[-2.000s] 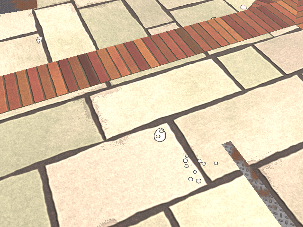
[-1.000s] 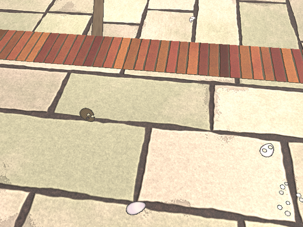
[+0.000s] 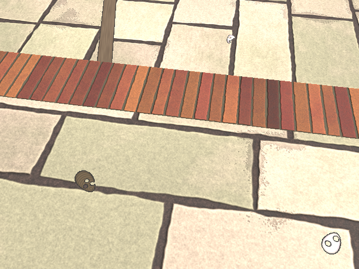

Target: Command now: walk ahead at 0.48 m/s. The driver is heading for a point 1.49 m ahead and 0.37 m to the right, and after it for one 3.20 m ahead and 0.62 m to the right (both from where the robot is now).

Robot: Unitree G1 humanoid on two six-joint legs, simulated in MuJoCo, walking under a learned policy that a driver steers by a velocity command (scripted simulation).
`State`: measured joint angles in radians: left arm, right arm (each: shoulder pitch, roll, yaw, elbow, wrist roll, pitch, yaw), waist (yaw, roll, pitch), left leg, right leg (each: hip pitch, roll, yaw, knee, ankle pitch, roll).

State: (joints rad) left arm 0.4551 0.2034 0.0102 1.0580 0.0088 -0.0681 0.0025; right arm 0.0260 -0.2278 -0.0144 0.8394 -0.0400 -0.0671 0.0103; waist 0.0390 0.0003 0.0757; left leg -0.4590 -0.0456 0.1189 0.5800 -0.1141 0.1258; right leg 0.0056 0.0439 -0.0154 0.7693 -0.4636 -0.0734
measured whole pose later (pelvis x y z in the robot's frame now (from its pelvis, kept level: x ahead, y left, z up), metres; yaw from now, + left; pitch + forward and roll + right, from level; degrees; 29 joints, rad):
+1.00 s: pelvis +0.55 -0.01 +0.02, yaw +1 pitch +1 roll -2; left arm 0.46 0.18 0.03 1.07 0.02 -0.09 0.01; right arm 0.01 -0.19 -0.02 0.88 -0.02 -0.04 0.03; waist 0.07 0.03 0.05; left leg -0.55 0.05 0.07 0.60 -0.07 0.06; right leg 0.11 0.08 -0.08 0.19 -0.31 -0.06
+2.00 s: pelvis +1.06 -0.09 +0.03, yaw -30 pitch +1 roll +0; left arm 0.43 0.25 0.07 0.89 0.00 -0.04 0.01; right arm 0.05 -0.25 -0.05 0.75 -0.04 -0.01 0.02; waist 0.08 0.04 0.04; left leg -0.67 0.10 -0.04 0.77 -0.05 -0.05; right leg -0.03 0.15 0.12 0.29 -0.27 -0.14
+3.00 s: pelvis +1.34 -0.35 +0.03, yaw -43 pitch -1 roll +0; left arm 0.24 0.23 0.03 0.82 0.02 -0.06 0.02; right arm 0.24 -0.30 -0.09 0.79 -0.03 0.09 0.01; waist -0.01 0.04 0.08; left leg -0.58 -0.01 0.01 1.17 -0.16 0.00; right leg -0.21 -0.01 -0.19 0.42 -0.20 -0.07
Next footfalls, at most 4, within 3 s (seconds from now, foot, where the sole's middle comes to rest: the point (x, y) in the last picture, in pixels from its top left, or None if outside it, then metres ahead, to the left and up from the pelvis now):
0.50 right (222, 264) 0.46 -0.10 -0.75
1.06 left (173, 188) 0.75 0.09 -0.75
1.60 right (220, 142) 1.00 -0.11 -0.75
2.14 left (218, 89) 1.33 -0.11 -0.75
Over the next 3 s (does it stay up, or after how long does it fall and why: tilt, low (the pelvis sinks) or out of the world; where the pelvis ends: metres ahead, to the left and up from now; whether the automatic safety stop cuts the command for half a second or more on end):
stays up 1.34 -0.35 0.03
